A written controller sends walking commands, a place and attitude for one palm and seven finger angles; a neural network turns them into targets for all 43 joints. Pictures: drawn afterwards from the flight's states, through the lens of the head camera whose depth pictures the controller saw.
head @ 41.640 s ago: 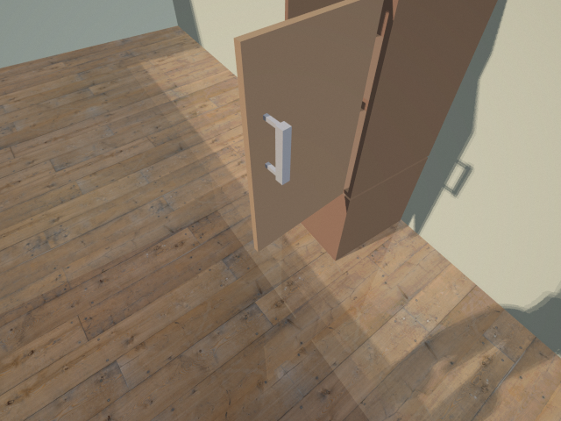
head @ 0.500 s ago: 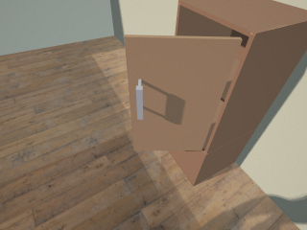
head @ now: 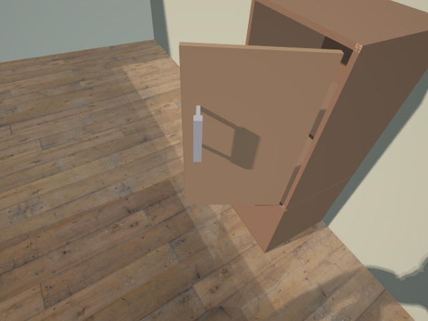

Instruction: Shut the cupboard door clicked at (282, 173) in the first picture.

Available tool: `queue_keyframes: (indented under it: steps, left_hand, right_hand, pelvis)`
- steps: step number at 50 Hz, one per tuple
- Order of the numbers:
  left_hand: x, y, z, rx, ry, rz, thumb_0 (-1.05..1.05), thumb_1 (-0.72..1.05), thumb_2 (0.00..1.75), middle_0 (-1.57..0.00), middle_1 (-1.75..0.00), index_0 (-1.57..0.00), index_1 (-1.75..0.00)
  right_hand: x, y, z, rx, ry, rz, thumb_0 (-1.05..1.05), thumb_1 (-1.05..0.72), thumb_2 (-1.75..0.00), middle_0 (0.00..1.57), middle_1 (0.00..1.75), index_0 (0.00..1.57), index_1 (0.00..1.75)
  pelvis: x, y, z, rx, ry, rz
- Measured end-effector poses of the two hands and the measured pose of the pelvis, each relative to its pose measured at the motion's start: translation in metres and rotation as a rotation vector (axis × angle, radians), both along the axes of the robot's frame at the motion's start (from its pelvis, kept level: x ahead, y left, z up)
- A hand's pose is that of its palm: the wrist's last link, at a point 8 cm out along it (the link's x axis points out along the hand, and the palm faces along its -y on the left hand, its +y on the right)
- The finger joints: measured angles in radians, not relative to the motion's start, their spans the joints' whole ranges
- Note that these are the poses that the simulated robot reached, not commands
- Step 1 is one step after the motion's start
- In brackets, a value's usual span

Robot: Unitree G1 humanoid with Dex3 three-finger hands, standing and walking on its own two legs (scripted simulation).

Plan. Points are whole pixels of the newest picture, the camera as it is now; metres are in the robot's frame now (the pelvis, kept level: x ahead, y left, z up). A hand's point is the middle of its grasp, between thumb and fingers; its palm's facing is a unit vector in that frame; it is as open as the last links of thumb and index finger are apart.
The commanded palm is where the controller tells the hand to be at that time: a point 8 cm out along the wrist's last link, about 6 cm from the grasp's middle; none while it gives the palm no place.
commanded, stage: shuffle to correct the standing spot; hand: left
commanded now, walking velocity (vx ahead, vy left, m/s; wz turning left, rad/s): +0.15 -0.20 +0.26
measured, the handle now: (197, 134) +0.55 +0.08 +0.03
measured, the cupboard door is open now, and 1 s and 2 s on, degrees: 62 62 62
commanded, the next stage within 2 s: come to a stop and stand still in 0.92 s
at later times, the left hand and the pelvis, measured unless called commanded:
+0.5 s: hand out of the picture +0.00 +0.12 -0.20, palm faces +0.07 -1.00 -0.06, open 7.4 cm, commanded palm none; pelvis +0.05 -0.02 -0.01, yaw +3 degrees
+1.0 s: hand (188, 305) +0.20 +0.07 -0.17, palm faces +0.03 -0.98 -0.19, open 7.4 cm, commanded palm none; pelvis +0.12 -0.11 -0.01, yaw +3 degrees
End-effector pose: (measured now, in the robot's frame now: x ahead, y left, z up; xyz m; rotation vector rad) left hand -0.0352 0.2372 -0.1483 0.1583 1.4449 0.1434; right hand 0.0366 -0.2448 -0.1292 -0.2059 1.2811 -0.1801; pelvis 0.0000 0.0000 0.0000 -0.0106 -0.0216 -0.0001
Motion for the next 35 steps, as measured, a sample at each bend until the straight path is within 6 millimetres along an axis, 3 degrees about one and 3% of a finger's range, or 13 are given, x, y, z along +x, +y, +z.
queue_keyframes:
  steps: [10,14,18,24,30,35]
  left_hand:
    - [-0.025,-0.045,0.002,-0.025,0.063,0.067,0.00,0.91,0.90,-0.20,-0.30,-0.20,-0.30]
    - [-0.023,-0.060,-0.001,-0.044,0.056,0.108,0.00,0.91,0.90,-0.20,-0.30,-0.20,-0.30]
    - [-0.011,-0.069,-0.011,-0.078,0.040,0.126,0.00,0.91,0.90,-0.20,-0.30,-0.20,-0.30]
    - [0.020,-0.071,-0.031,-0.135,0.043,0.095,0.00,0.91,0.90,-0.20,-0.30,-0.20,-0.30]
    - [0.084,-0.057,-0.016,-0.101,-0.046,0.042,0.01,0.92,0.89,-0.20,-0.30,-0.20,-0.30]
    - [0.128,-0.044,-0.002,-0.043,-0.108,0.027,0.02,0.94,0.90,-0.20,-0.30,-0.19,-0.30]
  right_hand:
    - [-0.038,-0.017,-0.009,0.026,0.124,-0.072,0.00,-0.91,-0.90,0.20,0.30,0.20,0.30]
    - [-0.032,-0.021,-0.004,0.019,0.144,-0.057,0.00,-0.91,-0.90,0.20,0.30,0.20,0.30]
    - [-0.011,-0.015,-0.004,0.012,0.129,-0.028,0.00,-0.91,-0.90,0.20,0.30,0.20,0.30]
    - [0.020,-0.001,-0.010,-0.008,0.052,-0.018,0.01,-0.93,-0.90,0.20,0.30,0.20,0.30]
    - [0.015,0.002,0.004,0.005,0.074,-0.049,0.00,-0.92,-0.90,0.20,0.30,0.20,0.30]
    - [0.007,-0.007,0.008,0.022,0.129,-0.082,0.00,-0.91,-0.90,0.20,0.30,0.20,0.30]
  pelvis:
    - [0.007,-0.027,0.000,-0.001,0.013,0.009]
    - [0.016,-0.032,0.001,-0.016,0.016,0.047]
    - [0.027,-0.030,-0.004,-0.032,0.021,0.075]
    - [0.045,-0.024,-0.015,-0.017,0.015,0.054]
    - [0.059,-0.029,0.000,-0.014,0.019,0.041]
    - [0.072,-0.043,0.007,-0.020,0.027,0.032]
